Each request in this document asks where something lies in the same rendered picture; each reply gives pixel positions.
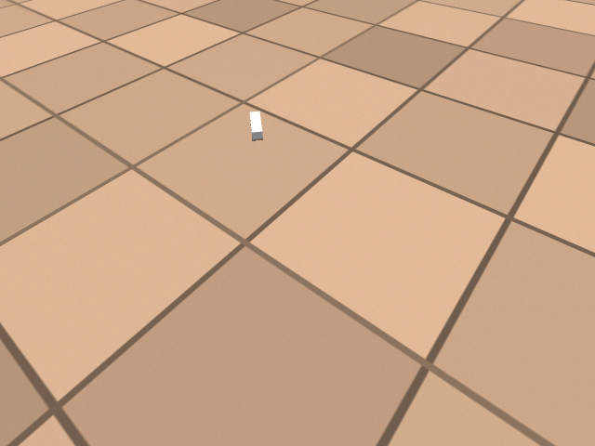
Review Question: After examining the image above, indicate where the carton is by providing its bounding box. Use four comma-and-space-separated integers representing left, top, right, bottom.
250, 111, 263, 139

